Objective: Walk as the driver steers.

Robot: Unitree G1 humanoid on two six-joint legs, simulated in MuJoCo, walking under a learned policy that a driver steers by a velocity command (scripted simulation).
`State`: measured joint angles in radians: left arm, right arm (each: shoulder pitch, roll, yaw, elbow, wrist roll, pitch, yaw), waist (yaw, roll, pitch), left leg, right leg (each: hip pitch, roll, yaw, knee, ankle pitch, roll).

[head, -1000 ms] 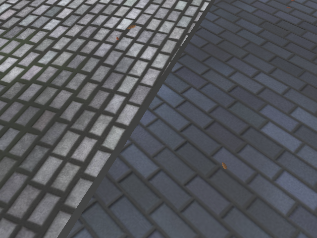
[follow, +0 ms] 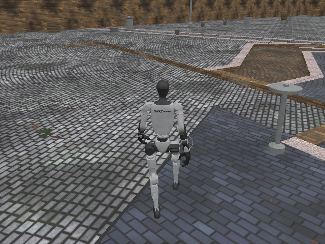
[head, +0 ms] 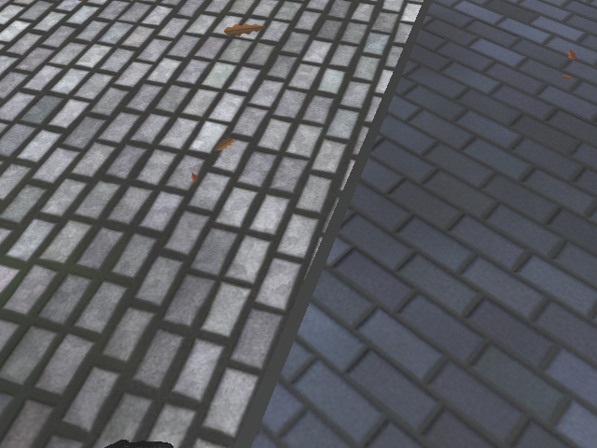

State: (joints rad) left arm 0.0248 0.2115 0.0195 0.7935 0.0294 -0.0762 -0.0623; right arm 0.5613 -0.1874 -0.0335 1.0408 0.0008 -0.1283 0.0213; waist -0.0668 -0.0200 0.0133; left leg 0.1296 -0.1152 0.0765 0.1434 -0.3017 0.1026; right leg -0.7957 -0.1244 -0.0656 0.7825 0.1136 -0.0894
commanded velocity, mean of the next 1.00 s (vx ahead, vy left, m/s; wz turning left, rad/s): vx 1.00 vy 0.00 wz -0.16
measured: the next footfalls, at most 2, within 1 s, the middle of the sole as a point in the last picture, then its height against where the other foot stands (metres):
right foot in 0.14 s outside the picture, level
left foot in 0.60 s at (254, 321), level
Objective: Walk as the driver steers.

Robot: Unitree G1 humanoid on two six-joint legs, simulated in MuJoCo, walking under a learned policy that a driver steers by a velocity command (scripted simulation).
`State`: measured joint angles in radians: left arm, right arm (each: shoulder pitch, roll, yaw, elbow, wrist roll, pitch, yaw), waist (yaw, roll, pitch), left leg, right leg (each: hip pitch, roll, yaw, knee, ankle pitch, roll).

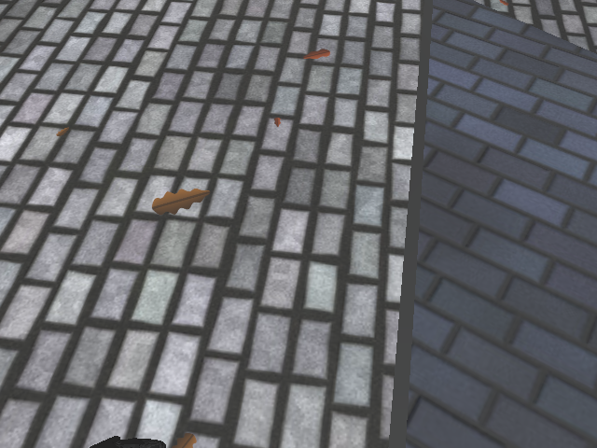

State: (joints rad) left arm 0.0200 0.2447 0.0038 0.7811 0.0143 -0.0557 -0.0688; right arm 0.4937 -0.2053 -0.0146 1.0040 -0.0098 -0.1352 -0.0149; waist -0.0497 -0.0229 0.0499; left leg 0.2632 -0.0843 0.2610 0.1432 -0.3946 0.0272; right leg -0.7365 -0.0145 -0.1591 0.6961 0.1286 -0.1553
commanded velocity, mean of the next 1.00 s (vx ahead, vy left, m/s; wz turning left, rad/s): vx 0.26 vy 0.00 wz -0.48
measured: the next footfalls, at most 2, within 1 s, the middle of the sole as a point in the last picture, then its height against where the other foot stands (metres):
right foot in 0.06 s outside the picture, level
left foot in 0.44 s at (280, 396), level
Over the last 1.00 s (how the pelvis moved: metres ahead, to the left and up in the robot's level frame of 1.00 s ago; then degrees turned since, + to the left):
0.98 0.02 -0.02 -10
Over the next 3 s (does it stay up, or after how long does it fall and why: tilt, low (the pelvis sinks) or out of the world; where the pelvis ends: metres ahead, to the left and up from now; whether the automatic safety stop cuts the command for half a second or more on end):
stays up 0.43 -0.02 0.02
